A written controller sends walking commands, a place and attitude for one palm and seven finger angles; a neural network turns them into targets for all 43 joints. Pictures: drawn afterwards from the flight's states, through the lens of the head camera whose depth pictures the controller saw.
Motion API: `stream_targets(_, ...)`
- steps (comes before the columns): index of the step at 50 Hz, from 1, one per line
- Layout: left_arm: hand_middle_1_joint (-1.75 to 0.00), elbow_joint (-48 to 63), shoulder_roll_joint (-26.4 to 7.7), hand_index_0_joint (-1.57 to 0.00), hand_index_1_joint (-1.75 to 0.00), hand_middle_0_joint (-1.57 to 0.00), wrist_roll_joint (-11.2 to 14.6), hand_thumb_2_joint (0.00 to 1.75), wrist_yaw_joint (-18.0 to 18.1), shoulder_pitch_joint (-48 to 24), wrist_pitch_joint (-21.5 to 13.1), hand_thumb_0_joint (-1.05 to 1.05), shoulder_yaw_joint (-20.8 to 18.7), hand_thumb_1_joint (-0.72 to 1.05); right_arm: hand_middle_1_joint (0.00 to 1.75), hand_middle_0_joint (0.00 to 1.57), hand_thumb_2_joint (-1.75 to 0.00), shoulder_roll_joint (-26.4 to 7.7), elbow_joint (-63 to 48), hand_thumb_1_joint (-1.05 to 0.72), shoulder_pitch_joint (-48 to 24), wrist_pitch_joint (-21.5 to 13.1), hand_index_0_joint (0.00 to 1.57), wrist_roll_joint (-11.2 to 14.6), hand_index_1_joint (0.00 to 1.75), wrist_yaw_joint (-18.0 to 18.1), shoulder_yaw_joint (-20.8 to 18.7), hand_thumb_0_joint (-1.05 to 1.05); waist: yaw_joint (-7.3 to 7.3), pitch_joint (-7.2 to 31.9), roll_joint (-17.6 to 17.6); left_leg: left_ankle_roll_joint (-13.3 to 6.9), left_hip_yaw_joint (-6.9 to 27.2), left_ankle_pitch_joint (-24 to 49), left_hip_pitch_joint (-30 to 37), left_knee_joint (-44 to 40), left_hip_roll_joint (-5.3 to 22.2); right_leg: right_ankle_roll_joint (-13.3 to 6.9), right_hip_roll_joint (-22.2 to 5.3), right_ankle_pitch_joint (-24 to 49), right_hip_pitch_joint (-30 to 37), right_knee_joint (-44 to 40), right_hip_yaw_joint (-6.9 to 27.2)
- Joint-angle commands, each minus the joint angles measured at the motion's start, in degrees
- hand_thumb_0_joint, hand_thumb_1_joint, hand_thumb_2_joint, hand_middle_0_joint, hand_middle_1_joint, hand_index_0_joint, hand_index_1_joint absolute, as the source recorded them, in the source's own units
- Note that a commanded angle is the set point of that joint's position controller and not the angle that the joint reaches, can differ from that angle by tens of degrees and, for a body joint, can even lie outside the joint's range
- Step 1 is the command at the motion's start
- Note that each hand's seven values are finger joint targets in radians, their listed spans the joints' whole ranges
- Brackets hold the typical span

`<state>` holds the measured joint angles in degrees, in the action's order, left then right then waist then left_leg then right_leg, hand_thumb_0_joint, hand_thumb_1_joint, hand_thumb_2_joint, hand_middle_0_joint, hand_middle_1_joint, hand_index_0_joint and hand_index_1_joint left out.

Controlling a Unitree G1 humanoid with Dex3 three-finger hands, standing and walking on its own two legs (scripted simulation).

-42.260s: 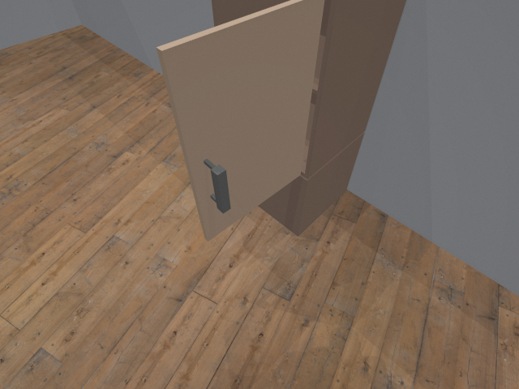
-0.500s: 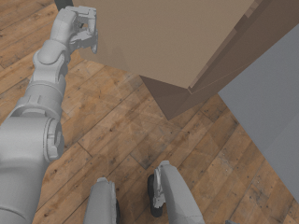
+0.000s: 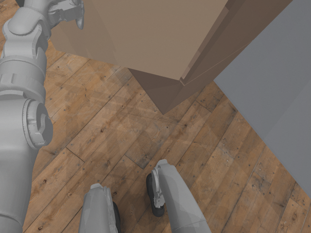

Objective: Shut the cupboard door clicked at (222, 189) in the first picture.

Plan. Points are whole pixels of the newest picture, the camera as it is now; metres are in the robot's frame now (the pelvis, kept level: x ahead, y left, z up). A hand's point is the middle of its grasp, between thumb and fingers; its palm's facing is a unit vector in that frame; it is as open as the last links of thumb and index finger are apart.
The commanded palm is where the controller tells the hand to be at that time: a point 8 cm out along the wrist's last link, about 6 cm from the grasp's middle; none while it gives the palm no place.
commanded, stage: pull the fist back off the door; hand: left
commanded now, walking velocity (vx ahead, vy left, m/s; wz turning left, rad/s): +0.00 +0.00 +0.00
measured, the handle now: out of the picture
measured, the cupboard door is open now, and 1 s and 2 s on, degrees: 43 42 42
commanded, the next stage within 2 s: draw the hand back to the body in 0.90 s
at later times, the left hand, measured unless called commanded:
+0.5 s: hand (87, 15) +0.57 +0.04 +0.08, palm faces -0.01 -1.00 -0.01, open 3.1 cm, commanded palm +0.54 +0.08 +0.07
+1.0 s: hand (91, 42) +0.52 +0.04 +0.07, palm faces -0.06 -1.00 -0.07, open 3.2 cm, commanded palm +0.49 +0.09 +0.07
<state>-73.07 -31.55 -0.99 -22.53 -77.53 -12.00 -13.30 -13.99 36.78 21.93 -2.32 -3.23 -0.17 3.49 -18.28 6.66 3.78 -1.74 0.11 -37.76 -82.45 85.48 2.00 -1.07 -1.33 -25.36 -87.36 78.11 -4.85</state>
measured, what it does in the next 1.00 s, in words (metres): stands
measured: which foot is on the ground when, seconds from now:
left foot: down 0.00-1.00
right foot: down 0.00-1.00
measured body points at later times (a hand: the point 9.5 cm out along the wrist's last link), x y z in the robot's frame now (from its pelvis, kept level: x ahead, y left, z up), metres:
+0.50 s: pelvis +0.00 -0.01 +0.03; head +0.19 -0.01 +0.43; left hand +0.57 +0.09 +0.08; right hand -0.02 -0.25 -0.09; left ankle +0.00 +0.10 -0.57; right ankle +0.08 -0.12 -0.57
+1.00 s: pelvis +0.01 +0.00 +0.04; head +0.17 +0.00 +0.46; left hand +0.51 +0.09 +0.08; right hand +0.06 -0.26 -0.09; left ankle +0.00 +0.10 -0.57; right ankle +0.09 -0.12 -0.57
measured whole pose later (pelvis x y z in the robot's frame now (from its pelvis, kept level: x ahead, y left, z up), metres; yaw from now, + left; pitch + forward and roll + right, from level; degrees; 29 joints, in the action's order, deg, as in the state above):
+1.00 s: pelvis +0.01 +0.00 +0.04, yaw +3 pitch +28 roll -1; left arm -66.7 -8.7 -3.0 9.1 -55.3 -30.7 -7.8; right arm -13.7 36.1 17.1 0.9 -4.6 -4.2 -0.7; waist -10.6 8.3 2.8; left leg -1.4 -0.9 -35.5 -69.4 76.7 -0.2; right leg -0.8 -2.9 -25.5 -75.2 72.6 -3.5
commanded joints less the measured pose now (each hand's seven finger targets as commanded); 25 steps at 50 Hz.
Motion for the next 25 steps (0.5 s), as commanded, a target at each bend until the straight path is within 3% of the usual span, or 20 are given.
stream_targets(1, -1.50, 12.58, -4.64, -1.30, -1.50, -1.30, 1.31, 0.90, -0.70, -34.81, -2.72, 0.00, 1.42, 0.90, 0.30, 0.20, -0.90, -12.35, 0.17, -0.90, 13.87, -1.33, 0.20, 0.03, 0.30, 0.85, -4.68, 0.00, -5.36, 38.39, 10.65, -0.84, 4.31, 25.15, 21.81, -8.49, -1.49, -1.24, 3.10, 14.69, 23.94, -7.97, 1.87)
stream_targets(2, -1.50, 12.90, -7.29, -1.30, -1.50, -1.30, 5.57, 0.90, 10.23, -32.16, -2.58, 0.00, -10.67, 0.90, 0.30, 0.20, -0.90, -11.70, -2.31, -0.90, 16.53, -1.92, 0.20, -1.07, 0.30, 0.09, -3.53, 0.00, -1.45, 37.96, 13.19, -0.06, 4.74, 25.68, 20.74, -9.91, -1.20, -1.35, 2.91, 13.99, 24.42, -8.16, 2.19)
stream_targets(3, -1.50, 10.37, -3.42, -1.30, -1.50, -1.30, 4.12, 0.90, 15.61, -29.31, -2.46, 0.00, -7.85, 0.90, 0.30, 0.20, -0.90, -11.20, -2.34, -0.90, 15.99, -1.82, 0.20, -1.40, 0.30, -1.07, -3.31, 0.00, -1.92, 38.96, 11.49, 0.38, 5.47, 25.10, 20.44, -10.38, -0.79, -0.82, 2.81, 12.76, 24.37, -8.05, 2.20)
stream_targets(4, -1.50, 8.69, 0.40, -1.30, -1.50, -1.30, 3.82, 0.90, 18.56, -26.79, -2.46, 0.00, -6.34, 0.90, 0.30, 0.20, -0.90, -10.78, -2.24, -0.90, 15.07, -1.46, 0.20, -1.35, 0.30, -1.71, -3.47, 0.00, -1.93, 36.81, 10.29, 0.61, 5.51, 24.54, 19.30, -10.44, -0.59, -0.76, 2.49, 12.02, 23.63, -8.04, 2.18)
stream_targets(5, -1.50, 9.56, 1.95, -1.30, -1.50, -1.30, 4.04, 0.90, 21.64, -26.73, -3.32, 0.00, -7.34, 0.90, 0.30, 0.20, -0.90, -10.65, -2.23, -0.90, 15.38, -1.32, 0.20, -1.97, 0.30, -2.26, -3.74, 0.00, -2.25, 36.10, 7.17, 0.52, 5.23, 23.73, 17.99, -10.20, -0.57, -0.36, 2.47, 11.73, 24.24, -8.34, 2.27)
stream_targets(7, -1.50, 13.50, 2.44, -1.30, -1.50, -1.30, 1.74, 0.90, 28.80, -28.37, -7.96, 0.00, -8.44, 0.90, 0.30, 0.20, -0.90, -10.28, -2.90, -0.90, 15.79, -1.70, 0.20, -3.30, 0.30, -3.57, -4.17, 0.00, -1.62, 38.07, 8.03, 0.63, 4.55, 23.85, 17.79, -9.88, -1.00, -0.22, 2.60, 12.59, 25.21, -8.12, 2.51)
stream_targets(9, -1.50, 16.18, 3.07, -1.30, -1.50, -1.30, -3.88, 0.90, 33.68, -28.52, -13.07, 0.00, -5.28, 0.90, 0.30, 0.20, -0.90, -10.03, -2.28, -0.90, 16.11, -1.76, 0.20, -4.20, 0.30, -5.30, -5.02, 0.00, -1.23, 42.22, 11.03, 1.07, 4.29, 25.52, 20.29, -9.47, -1.18, -0.26, 2.35, 14.08, 25.83, -7.58, 2.70)
stream_targets(11, -1.50, 17.18, 2.84, -1.30, -1.50, -1.30, -8.64, 0.90, 34.44, -28.29, -16.15, 0.00, -1.79, 0.90, 0.30, 0.20, -0.90, -10.16, -1.56, -0.90, 16.65, -1.01, 0.20, -4.28, 0.30, -6.44, -5.88, 0.00, -1.57, 43.63, 12.10, 1.20, 3.88, 26.37, 22.47, -9.98, -1.30, -0.34, 2.16, 15.61, 27.47, -7.96, 2.77)
stream_targets(13, -1.50, 16.30, 3.45, -1.30, -1.50, -1.30, -9.87, 0.90, 32.96, -27.59, -16.80, 0.00, 0.26, 0.90, 0.30, 0.20, -0.90, -10.47, -1.35, -0.90, 16.94, -0.07, 0.20, -3.76, 0.30, -6.68, -6.47, 0.00, -2.11, 44.35, 11.33, 1.10, 3.95, 26.22, 23.89, -11.00, -1.47, -0.24, 2.08, 16.97, 29.59, -8.85, 2.89)
stream_targets(14, -1.50, 15.27, 4.49, -1.30, -1.50, -1.30, -9.06, 0.90, 31.86, -27.19, -15.89, 0.00, 1.12, 0.90, 0.30, 0.20, -0.90, -10.58, -1.41, -0.90, 16.51, 0.41, 0.20, -3.25, 0.30, -6.57, -6.56, 0.00, -2.41, 43.43, 9.91, 0.92, 3.77, 24.08, 22.92, -11.89, -1.66, -0.07, 2.08, 16.28, 31.17, -9.82, 3.03)
stream_targets(17, -1.50, 13.09, 1.39, -1.30, -1.50, -1.30, -4.67, 0.90, 29.54, -24.52, -12.66, 0.00, -3.49, 0.90, 0.30, 0.20, -0.90, -10.87, -2.49, -0.90, 15.69, 1.51, 0.20, -2.08, 0.30, -5.39, -6.03, 0.00, -0.63, 42.16, 6.77, 0.52, 2.99, 19.83, 19.48, -14.44, -2.30, -0.10, 2.14, 14.98, 36.78, -11.78, 3.65)
stream_targets(18, -1.50, 12.73, 2.03, -1.30, -1.50, -1.30, -3.10, 0.90, 29.12, -23.61, -11.93, 0.00, -3.83, 0.90, 0.30, 0.20, -0.90, -10.58, -2.84, -0.90, 14.94, 1.55, 0.20, -1.76, 0.30, -5.06, -5.78, 0.00, -0.33, 41.72, 5.98, 0.42, 2.50, 19.01, 18.26, -14.88, -2.52, 0.07, 2.01, 15.00, 38.22, -12.32, 4.01)
stream_targets(20, -1.50, 13.43, 2.10, -1.30, -1.50, -1.30, -1.02, 0.90, 29.30, -21.04, -12.38, 0.00, -5.79, 0.90, 0.30, 0.20, -0.90, -9.94, -3.53, -0.90, 14.07, 1.34, 0.20, -1.64, 0.30, -4.69, -5.38, 0.00, 0.75, 40.08, 2.61, 0.17, 1.91, 17.48, 15.49, -15.50, -2.76, 0.16, 2.03, 14.58, 41.03, -13.03, 4.54)
stream_targets(22, -1.50, 14.07, 3.42, -1.30, -1.50, -1.30, -0.75, 0.90, 29.88, -17.88, -14.88, 0.00, -5.84, 0.90, 0.30, 0.20, -0.90, -9.43, -3.88, -0.90, 13.63, 0.92, 0.20, -1.79, 0.30, -4.54, -5.26, 0.00, 1.50, 38.32, 1.69, 0.10, 1.73, 18.02, 15.87, -15.96, -2.77, 0.04, 2.07, 15.36, 40.63, -12.93, 4.52)
stream_targets(23, -1.50, 13.80, 6.29, -1.30, -1.50, -1.30, -1.15, 0.90, 30.02, -16.44, -16.32, 0.00, -3.60, 0.90, 0.30, 0.20, -0.90, -9.04, -3.76, -0.90, 13.23, 0.67, 0.20, -1.94, 0.30, -4.81, -5.31, 0.00, 1.30, 36.75, 1.62, 0.14, 1.69, 17.65, 15.81, -15.97, -2.77, 0.13, 2.01, 14.78, 39.30, -12.96, 4.41)
stream_targets(25, -1.50, 11.49, 7.63, -1.30, -1.50, -1.30, -2.34, 0.90, 30.44, -13.19, -18.37, 0.00, -2.61, 0.90, 0.30, 0.20, -0.90, -9.05, -2.96, -0.90, 13.00, 0.62, 0.20, -2.12, 0.30, -5.08, -5.57, 0.00, 0.97, 32.09, -0.93, 0.00, 1.28, 15.92, 14.13, -15.86, -2.66, 0.21, 1.96, 12.87, 37.74, -13.42, 4.43)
